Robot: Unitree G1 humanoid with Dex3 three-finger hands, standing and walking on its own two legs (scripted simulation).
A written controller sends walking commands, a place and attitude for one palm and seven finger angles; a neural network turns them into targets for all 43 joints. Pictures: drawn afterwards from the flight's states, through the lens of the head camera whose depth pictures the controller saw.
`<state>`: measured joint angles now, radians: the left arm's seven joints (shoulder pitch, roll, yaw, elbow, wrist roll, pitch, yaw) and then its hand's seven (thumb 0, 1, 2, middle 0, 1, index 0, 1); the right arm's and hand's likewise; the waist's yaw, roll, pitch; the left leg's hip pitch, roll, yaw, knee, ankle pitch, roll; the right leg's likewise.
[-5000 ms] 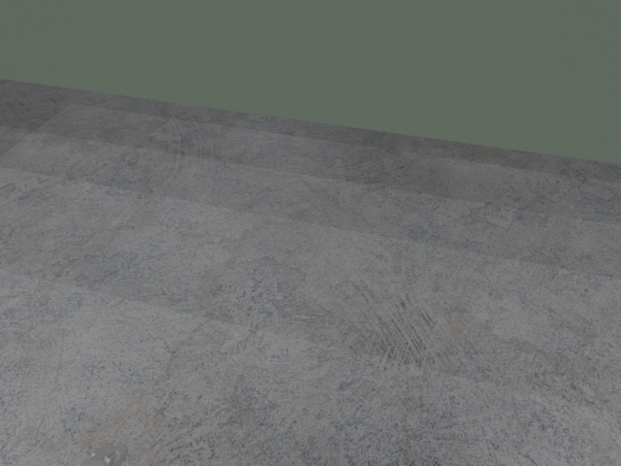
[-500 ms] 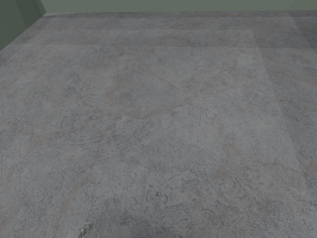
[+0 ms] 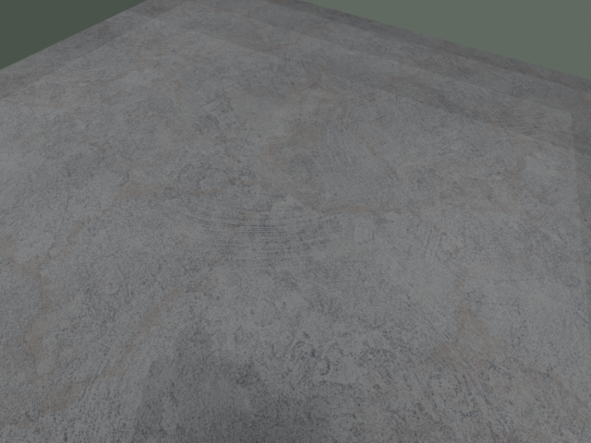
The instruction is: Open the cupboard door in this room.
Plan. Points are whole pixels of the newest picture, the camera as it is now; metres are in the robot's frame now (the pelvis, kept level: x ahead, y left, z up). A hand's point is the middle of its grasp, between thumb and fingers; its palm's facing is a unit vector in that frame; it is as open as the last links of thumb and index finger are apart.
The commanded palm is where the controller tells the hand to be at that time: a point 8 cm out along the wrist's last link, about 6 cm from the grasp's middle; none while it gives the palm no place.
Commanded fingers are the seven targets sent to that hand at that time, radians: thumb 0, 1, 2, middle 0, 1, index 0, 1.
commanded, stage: turn or walk to find it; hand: left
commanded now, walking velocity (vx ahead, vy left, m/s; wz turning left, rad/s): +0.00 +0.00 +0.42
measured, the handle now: out of the picture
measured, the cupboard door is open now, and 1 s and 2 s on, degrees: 0 0 0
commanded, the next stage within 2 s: none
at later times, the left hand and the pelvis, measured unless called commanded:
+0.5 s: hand out of the picture +0.05 +0.18 -0.14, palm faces +0.19 -0.94 -0.28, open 7.4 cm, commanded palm none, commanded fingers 0.00 0.90 0.90 -0.20 -0.30 -0.20 -0.30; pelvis -0.03 -0.03 +0.00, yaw +11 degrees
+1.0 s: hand out of the picture -0.15 +0.20 -0.18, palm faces +0.46 -0.86 -0.23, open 7.4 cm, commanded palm none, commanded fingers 0.00 0.90 0.90 -0.20 -0.30 -0.20 -0.30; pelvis -0.08 +0.00 +0.00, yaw +25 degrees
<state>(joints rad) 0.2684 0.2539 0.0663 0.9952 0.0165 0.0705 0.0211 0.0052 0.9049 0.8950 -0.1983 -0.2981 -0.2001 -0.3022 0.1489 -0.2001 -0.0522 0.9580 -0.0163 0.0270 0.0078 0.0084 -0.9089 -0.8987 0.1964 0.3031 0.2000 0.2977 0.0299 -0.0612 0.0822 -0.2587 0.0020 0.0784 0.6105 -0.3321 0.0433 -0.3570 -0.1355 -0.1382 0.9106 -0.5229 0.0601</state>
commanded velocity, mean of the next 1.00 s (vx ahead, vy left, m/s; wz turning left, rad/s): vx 0.00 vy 0.00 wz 0.42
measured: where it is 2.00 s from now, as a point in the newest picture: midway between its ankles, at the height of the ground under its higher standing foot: outside the picture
